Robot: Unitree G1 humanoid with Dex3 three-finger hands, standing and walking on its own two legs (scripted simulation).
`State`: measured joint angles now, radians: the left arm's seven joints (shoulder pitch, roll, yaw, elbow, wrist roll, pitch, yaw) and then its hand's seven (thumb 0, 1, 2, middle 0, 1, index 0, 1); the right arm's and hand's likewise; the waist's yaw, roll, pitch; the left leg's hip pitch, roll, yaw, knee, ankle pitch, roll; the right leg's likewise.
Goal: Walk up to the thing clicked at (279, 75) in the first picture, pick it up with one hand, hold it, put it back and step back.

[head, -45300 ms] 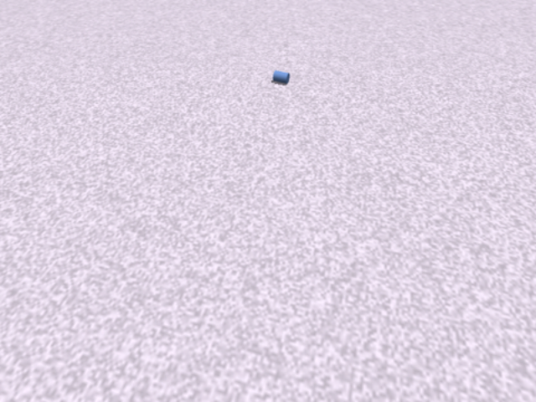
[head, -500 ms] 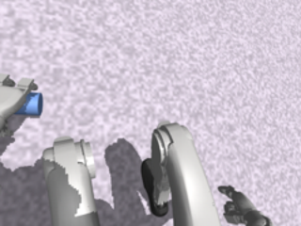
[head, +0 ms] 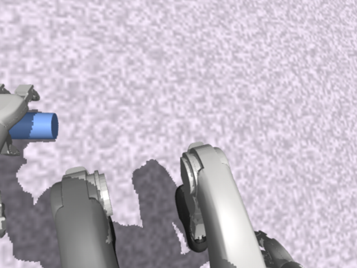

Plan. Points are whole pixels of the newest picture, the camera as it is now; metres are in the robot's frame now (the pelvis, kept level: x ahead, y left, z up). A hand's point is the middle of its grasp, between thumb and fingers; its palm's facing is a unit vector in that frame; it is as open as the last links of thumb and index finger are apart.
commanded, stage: withdraw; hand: left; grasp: from above
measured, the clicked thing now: (33, 125) +0.46 +0.29 -0.29
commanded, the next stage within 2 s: home in 0.32 s
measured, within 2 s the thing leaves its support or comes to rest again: neither
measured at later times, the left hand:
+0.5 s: hand out of the picture +0.45 +0.32 -0.04, palm faces -0.39 +0.07 -0.92, open 8.1 cm
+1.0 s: hand out of the picture +0.43 +0.31 -0.05, palm faces -0.38 +0.07 -0.92, open 7.4 cm
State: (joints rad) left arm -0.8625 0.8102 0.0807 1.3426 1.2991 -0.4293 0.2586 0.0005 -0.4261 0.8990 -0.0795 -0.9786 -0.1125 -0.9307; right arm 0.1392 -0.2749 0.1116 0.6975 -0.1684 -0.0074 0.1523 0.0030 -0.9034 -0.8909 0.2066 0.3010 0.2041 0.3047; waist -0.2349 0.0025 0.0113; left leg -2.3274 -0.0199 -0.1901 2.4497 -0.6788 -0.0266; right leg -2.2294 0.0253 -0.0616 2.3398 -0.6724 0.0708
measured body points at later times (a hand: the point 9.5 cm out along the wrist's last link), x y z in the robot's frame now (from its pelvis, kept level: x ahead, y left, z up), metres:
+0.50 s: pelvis +0.00 +0.00 +0.06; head +0.20 +0.07 +0.46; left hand +0.47 +0.31 +0.01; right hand +0.12 -0.26 -0.06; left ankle +0.07 +0.13 -0.29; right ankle +0.11 -0.14 -0.29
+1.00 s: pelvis -0.02 +0.00 +0.05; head +0.18 +0.08 +0.45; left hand +0.45 +0.31 +0.00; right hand +0.07 -0.27 -0.06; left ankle +0.07 +0.13 -0.29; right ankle +0.11 -0.13 -0.29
